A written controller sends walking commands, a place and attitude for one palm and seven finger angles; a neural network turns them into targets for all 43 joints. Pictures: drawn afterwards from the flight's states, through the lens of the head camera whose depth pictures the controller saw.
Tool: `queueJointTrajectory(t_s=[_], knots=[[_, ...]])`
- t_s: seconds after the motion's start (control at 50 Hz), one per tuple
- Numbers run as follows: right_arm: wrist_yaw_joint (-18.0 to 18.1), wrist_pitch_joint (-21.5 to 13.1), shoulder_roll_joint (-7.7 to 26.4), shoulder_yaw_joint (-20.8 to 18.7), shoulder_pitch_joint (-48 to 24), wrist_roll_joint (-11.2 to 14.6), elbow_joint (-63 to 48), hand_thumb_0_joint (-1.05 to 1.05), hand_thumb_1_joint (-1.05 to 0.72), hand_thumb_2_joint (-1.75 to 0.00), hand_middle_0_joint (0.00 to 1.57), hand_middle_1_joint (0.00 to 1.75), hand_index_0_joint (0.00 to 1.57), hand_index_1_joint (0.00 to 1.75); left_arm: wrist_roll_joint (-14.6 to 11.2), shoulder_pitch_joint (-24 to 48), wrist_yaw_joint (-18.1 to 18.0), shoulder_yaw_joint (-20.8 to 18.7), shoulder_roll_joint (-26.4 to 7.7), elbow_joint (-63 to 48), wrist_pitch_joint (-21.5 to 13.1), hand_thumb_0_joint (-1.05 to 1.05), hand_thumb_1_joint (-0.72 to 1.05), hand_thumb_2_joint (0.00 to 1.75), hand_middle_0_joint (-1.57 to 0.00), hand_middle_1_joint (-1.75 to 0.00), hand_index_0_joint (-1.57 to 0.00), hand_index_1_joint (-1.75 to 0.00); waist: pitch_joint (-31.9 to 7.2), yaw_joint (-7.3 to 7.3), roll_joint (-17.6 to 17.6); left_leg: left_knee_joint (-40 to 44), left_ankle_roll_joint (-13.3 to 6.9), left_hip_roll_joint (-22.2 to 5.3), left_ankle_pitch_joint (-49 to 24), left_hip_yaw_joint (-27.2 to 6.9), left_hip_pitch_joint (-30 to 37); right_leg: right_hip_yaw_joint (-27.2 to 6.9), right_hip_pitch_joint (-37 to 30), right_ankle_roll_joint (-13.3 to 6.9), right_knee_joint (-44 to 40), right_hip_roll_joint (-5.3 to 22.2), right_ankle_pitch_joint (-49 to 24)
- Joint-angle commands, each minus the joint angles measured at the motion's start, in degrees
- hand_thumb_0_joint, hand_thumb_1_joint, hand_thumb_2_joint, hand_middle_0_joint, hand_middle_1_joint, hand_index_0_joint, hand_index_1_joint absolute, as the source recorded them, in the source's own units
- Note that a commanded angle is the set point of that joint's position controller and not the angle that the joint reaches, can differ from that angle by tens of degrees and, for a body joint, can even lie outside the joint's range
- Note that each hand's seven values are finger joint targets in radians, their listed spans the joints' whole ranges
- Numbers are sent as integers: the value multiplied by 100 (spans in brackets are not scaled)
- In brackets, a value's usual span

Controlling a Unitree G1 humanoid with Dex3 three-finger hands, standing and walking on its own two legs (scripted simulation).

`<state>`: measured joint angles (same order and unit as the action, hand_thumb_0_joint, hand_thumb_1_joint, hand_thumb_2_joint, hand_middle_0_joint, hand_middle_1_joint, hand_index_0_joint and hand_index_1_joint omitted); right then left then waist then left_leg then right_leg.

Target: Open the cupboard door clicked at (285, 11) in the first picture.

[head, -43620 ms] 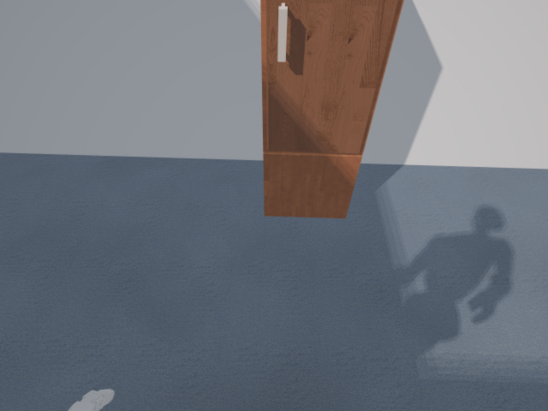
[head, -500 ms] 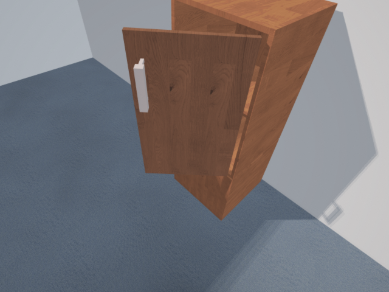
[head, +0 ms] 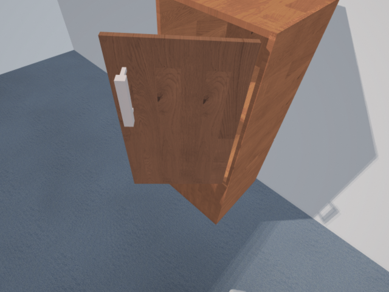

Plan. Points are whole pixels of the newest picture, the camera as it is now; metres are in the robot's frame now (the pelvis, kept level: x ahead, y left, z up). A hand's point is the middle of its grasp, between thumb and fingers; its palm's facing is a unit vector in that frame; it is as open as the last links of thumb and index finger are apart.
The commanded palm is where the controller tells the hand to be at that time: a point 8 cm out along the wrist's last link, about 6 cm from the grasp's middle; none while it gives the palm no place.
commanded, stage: come to a stop and stand still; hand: left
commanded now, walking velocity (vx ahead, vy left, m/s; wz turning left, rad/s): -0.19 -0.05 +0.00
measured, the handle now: (126, 97) +0.54 +0.20 +0.10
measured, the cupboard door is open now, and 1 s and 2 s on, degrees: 45 45 45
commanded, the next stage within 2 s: look again from close up in 1.42 s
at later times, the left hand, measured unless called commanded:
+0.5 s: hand out of the picture +0.10 +0.17 -0.20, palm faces +0.10 -0.98 -0.15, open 7.3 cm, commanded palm none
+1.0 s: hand out of the picture +0.01 +0.15 -0.18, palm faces +0.05 -0.98 -0.21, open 7.3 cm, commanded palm none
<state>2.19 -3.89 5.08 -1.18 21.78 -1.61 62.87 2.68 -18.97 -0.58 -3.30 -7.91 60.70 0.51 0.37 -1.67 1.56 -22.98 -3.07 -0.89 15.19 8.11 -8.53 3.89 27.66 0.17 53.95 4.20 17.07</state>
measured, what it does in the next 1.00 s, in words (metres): steps on the spot: right foot, then left foot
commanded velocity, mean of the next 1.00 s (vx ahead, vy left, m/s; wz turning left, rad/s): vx -0.03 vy -0.02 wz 0.00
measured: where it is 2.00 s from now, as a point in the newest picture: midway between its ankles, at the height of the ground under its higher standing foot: outside the picture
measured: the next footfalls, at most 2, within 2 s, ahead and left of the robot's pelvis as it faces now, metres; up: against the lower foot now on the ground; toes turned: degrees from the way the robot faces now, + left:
right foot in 0.16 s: +0.14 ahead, -0.16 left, +0.00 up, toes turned -6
left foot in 0.46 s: +0.04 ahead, +0.08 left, +0.00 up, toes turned +5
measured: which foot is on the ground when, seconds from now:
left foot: down 0.00-0.18, up 0.20-0.44, down 0.46-1.00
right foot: up 0.00-0.14, down 0.16-0.46, up 0.48-0.94, down 0.96-1.00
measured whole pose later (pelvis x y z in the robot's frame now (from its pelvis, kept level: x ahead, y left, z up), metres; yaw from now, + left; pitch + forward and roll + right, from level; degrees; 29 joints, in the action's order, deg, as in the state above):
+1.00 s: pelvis +0.00 -0.03 -0.01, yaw +2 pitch -1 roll +0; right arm 2.4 1.1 7.9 -1.9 17.3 -0.7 65.9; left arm 1.3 -14.7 -2.3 -2.1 -8.2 61.8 1.5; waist 3.0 -1.6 0.1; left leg -27.6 -1.7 -0.8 13.1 6.6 -13.9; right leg 2.1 9.4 0.4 26.7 1.8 16.6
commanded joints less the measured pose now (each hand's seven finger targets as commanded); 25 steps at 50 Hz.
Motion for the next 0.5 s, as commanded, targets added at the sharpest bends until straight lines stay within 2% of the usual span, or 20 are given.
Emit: queueJointTrajectory(t_s=[0.0, 0.02, 0.06, 0.1, 0.12, 0.14, 0.16, 0.18, 0.2, 0.22, 0.24, 0.26, 0.3, 0.34, 0.38, 0.4, 0.42, 0.44, 0.46, 0.48], knots=[[88, -40, 764, -135, 570, -4, 4, 0, -90, -90, 20, 30, 20, 30, -133, 137, 54, 77, 110, -409, -111, 0, 90, 90, -20, -30, -20, -30, 312, 51, -777, 681, -527, -1367, -3570, -825, 301, 57, 151, 84, -916, 94, -437], [93, 0, 768, -133, 544, -11, 40, 0, -90, -90, 20, 30, 20, 30, -148, 226, 29, 87, 92, -398, -102, 0, 90, 90, -20, -30, -20, -30, 295, 32, -960, 520, -476, -1331, -3892, -701, 269, 122, -122, 68, -1279, 32, -468], [103, 74, 785, -142, 455, -7, 48, 0, -90, -90, 20, 30, 20, 30, -166, 226, -17, 87, 32, -410, -106, 0, 90, 90, -20, -30, -20, -30, 239, 63, -1038, 172, -347, -1223, -4198, -689, 167, 225, -765, 48, -2007, -102, -722], [80, 136, 826, -187, 409, 49, 63, 0, -90, -90, 20, 30, 20, 30, -165, -190, -59, 47, -176, -280, -149, 0, 90, 90, -20, -30, -20, -30, 69, 291, -732, -320, -97, -1020, -3487, -613, -39, 235, -1675, 66, -2918, -93, -1734], [47, 162, 715, -198, 470, 88, 66, 0, -90, -90, 20, 30, 20, 30, -152, -392, -105, -5, -490, -230, -186, 0, 90, 90, -20, -30, -20, -30, -161, 351, -307, -649, 100, -828, -2454, -557, -460, -88, -2384, 13, -2929, 226, -2919], [12, 203, 525, -188, 598, 128, 36, 0, -90, -90, 20, 30, 20, 30, -142, -459, -166, -53, -773, -222, -214, 0, 90, 90, -20, -30, -20, -30, -458, 305, 361, -1128, 300, -442, -782, -355, -1101, -823, -3032, -324, -2535, 1019, -4793], [-3, 296, 403, -215, 741, 166, 18, 0, -90, -90, 20, 30, 20, 30, -165, -428, -193, -73, -994, -252, -215, 0, 90, 90, -20, -30, -20, -30, -570, 236, 570, -1599, 411, -123, 1085, -279, -1221, -1055, -3030, -795, -2590, 1729, -6061], [27, 372, 341, -259, 678, 162, -2, 0, -90, -90, 20, 30, 20, 30, -149, -336, -203, -81, -1057, -304, -205, 0, 90, 90, -20, -30, -20, -30, -397, 215, 566, -2242, 391, -64, 1744, -380, -1193, -940, -2697, -1018, -2745, 1919, -6206], [36, 445, 329, -243, 489, 173, -35, 0, -90, -90, 20, 30, 20, 30, -136, -188, -232, -100, -1004, -321, -209, 0, 90, 90, -20, -30, -20, -30, -437, 242, 1052, -2814, 414, -145, 1955, -495, -1200, -1118, -2451, -1188, -2850, 1869, -5965], [31, 492, 379, -250, 405, 160, -73, 0, -90, -90, 20, 30, 20, 30, -124, 7, -266, -103, -918, -392, -193, 0, 90, 90, -20, -30, -20, -30, -437, 258, 1282, -3157, 426, -187, 1981, -670, -1299, -1142, -2297, -1273, -2923, 1827, -5600], [21, 514, 432, -273, 323, 155, -88, 0, -90, -90, 20, 30, 20, 30, -116, 233, -286, -113, -880, -471, -157, 0, 90, 90, -20, -30, -20, -30, -379, 237, 1237, -3319, 444, -197, 1901, -739, -1376, -1066, -2191, -1313, -2952, 1771, -5234], [7, 531, 442, -287, 263, 157, -103, 0, -90, -90, 20, 30, 20, 30, -106, 430, -308, -139, -890, -541, -98, 0, 90, 90, -20, -30, -20, -30, -395, 217, 1006, -3296, 451, -197, 1814, -727, -1371, -957, -2117, -1329, -2989, 1734, -4774], [-45, 557, 391, -288, 207, 146, -177, 0, -90, -90, 20, 30, 20, 30, -77, 647, -299, -177, -957, -706, -29, 0, 90, 90, -20, -30, -20, -30, -336, 138, 803, -3068, 490, -159, 1485, -621, -1180, -739, -1652, -1146, -3092, 1568, -3848], [-75, 569, 363, -294, 215, 110, -241, 0, -90, -90, 20, 30, 20, 30, -58, 787, -282, -213, -944, -798, 16, 0, 90, 90, -20, -30, -20, -30, -281, 97, 791, -2657, 508, -117, 1132, -478, -942, -714, -1271, -1031, -3214, 1433, -2732], [-93, 517, 373, -285, 432, 100, -260, 0, -90, -90, 20, 30, 20, 30, -66, 940, -269, -204, -943, -872, 54, 0, 90, 90, -20, -30, -20, -30, -345, -55, 677, -1585, 482, -110, 508, -356, -377, -680, -889, -811, -3018, 1278, -1590], [-103, 480, 390, -284, 619, 98, -211, 0, -90, -90, 20, 30, 20, 30, -98, 990, -247, -191, -861, -902, 89, 0, 90, 90, -20, -30, -20, -30, -334, -155, 543, -733, 451, -107, -33, -349, 89, -570, -587, -594, -2746, 1056, -846], [-105, 417, 643, -306, 589, 75, -253, 0, -90, -90, 20, 30, 20, 30, -149, 909, -213, -125, -574, -956, 140, 0, 90, 90, -20, -30, -20, -30, -126, -119, -510, 92, 302, -547, 167, -1095, 38, -273, -188, -302, -2137, 516, 196], [-95, 368, 1060, -364, 280, -1, -466, 0, -90, -90, 20, 30, 20, 30, -195, 823, -187, -62, -232, -1031, 187, 0, 90, 90, -20, -30, -20, -30, 221, -66, -1998, 1113, -63, -1604, 458, -2441, -744, 105, 53, 96, -1276, -130, 1105], [-85, 384, 1178, -348, -228, -43, -654, 0, -90, -90, 20, 30, 20, 30, -157, 907, -175, -51, -327, -1007, 207, 0, 90, 90, -20, -30, -20, -30, 483, 9, -1764, 1503, -434, -1907, 1013, -2714, -1652, -301, -441, 81, -637, -127, 1076], [-50, 333, 1078, -290, -599, -58, -689, 0, -90, -90, 20, 30, 20, 30, -133, 869, -157, -71, -342, -872, 222, 0, 90, 90, -20, -30, -20, -30, 561, 119, -1721, 1706, -442, -1712, 1360, -2569, -1911, -587, -631, 88, -327, -56, 807]])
